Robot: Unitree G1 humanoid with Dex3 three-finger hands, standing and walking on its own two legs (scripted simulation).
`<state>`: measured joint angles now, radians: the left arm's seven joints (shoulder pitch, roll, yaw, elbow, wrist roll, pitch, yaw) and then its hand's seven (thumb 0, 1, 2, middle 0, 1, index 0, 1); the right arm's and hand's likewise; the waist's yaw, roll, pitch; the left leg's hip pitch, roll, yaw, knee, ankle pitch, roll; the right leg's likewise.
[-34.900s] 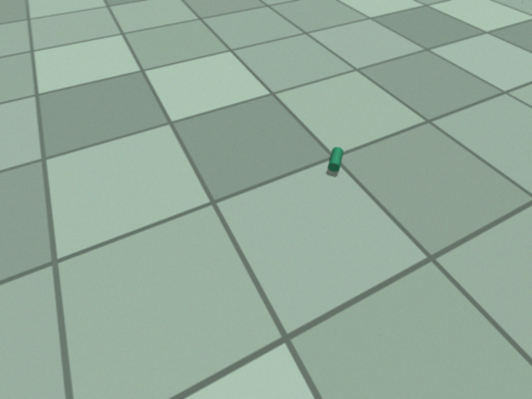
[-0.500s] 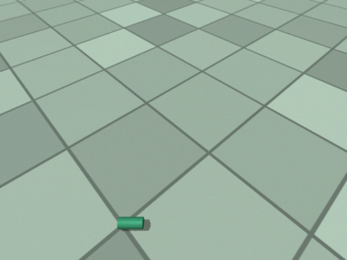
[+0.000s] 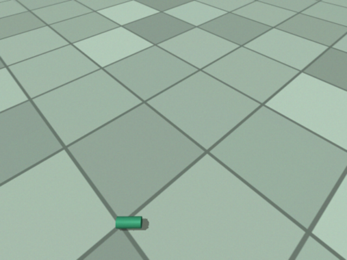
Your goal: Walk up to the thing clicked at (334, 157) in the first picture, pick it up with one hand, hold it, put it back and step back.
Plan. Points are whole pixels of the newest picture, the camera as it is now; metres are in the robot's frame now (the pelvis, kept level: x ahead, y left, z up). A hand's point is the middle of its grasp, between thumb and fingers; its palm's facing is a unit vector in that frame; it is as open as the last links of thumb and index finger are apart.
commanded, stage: stand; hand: left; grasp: from above
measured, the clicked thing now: (129, 222) +0.42 +0.27 -0.75
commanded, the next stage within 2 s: step back in 0.44 s
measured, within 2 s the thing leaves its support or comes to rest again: neither
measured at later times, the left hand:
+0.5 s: hand out of the picture +0.08 +0.25 -0.16, palm faces +0.02 -0.94 -0.34, open 7.4 cm
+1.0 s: hand out of the picture +0.05 +0.32 -0.18, palm faces -0.08 -0.93 -0.35, open 7.4 cm
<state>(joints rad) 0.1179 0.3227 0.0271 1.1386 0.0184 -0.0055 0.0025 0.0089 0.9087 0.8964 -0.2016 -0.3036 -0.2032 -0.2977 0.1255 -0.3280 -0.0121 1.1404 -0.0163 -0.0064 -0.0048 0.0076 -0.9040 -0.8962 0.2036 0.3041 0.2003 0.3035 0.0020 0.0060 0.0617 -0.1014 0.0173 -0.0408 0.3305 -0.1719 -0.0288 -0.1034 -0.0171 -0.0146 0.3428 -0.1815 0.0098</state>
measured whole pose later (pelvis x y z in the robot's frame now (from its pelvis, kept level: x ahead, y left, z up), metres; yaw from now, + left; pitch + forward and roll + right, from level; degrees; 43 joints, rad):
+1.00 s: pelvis -0.08 +0.06 -0.02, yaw -3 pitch -1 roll -1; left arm 0.08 0.39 0.07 0.89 0.01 0.07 0.02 0.01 0.91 0.90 -0.20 -0.30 -0.20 -0.30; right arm 0.14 -0.35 -0.04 0.88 -0.02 0.02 -0.02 0.01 -0.90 -0.90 0.21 0.30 0.20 0.30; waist -0.03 -0.03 0.21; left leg -0.30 -0.02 0.04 0.59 -0.27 0.07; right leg -0.37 0.08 0.13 1.00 -0.52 0.02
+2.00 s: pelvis -0.37 +0.04 -0.02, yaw -4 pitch -3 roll +1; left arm 0.23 0.35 0.08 0.84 0.04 0.06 -0.01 0.01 0.91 0.90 -0.20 -0.30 -0.21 -0.30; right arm 0.17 -0.42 -0.06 0.84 0.00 0.04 -0.03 0.01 -0.90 -0.90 0.20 0.30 0.20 0.30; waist 0.02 0.02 0.14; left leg -0.53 -0.11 -0.12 1.10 -0.45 -0.01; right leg -0.29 -0.02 0.05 0.66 -0.33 0.00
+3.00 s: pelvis -0.64 +0.03 -0.02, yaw +0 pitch -3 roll +1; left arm 0.23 0.40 0.08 0.94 0.03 0.02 -0.02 0.01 0.91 0.90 -0.20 -0.30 -0.20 -0.30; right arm 0.27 -0.35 -0.05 0.97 -0.04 -0.03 0.02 0.01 -0.90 -0.90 0.21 0.30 0.20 0.30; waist 0.01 -0.04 0.06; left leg -0.22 -0.05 -0.01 0.56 -0.30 0.04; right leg -0.36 -0.03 0.02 0.89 -0.47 -0.02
